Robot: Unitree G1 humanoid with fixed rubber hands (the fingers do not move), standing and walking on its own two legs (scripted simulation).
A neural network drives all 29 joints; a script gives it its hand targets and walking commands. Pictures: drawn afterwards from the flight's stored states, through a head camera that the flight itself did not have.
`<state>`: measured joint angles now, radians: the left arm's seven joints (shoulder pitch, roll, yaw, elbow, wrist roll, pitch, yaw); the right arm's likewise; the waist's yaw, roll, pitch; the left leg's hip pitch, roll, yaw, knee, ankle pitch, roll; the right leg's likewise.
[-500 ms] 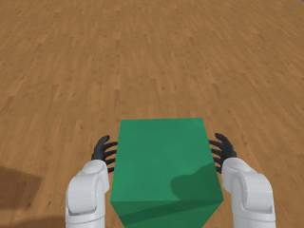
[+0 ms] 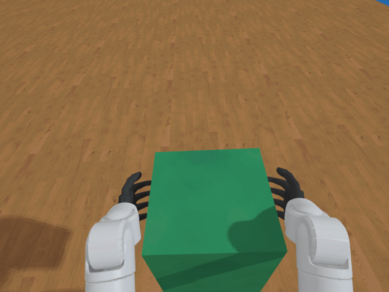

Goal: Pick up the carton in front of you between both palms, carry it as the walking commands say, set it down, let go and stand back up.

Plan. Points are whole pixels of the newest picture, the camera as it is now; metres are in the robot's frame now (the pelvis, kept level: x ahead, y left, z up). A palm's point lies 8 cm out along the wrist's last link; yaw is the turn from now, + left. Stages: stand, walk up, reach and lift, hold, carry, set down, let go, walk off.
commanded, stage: carry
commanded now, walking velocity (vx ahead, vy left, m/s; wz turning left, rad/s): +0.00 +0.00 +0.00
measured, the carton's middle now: (209, 224) +0.28 +0.00 +0.00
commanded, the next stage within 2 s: hold in 1.80 s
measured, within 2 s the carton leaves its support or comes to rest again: neither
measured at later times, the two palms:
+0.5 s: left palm (115, 229) +0.24 +0.17 +0.08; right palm (282, 222) +0.25 -0.13 +0.08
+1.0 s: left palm (114, 251) +0.22 +0.18 +0.04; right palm (277, 244) +0.22 -0.12 +0.04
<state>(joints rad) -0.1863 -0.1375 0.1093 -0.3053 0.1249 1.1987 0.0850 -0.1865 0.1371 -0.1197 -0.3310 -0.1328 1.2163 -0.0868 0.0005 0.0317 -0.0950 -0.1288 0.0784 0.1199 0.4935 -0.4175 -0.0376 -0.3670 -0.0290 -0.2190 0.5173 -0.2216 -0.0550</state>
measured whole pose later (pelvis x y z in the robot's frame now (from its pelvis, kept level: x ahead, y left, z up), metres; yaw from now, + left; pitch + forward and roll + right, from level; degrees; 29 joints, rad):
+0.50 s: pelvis -0.01 +0.02 +0.00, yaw +1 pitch +2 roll -1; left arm -0.14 -0.13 0.09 -0.26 0.14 1.19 0.08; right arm -0.14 0.13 -0.09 -0.27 -0.15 1.19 -0.08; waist 0.00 0.02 -0.11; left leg -0.12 0.06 0.16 0.53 -0.44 0.00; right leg -0.36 -0.07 -0.20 0.57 -0.23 -0.02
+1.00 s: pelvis -0.05 +0.02 +0.00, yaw +1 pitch +1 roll +0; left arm -0.17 -0.14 0.13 0.12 0.24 0.82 0.03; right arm -0.17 0.14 -0.13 0.11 -0.24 0.82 -0.03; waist 0.00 0.01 -0.10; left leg -0.16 0.03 0.17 0.53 -0.38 0.02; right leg -0.38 -0.09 -0.19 0.50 -0.14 -0.02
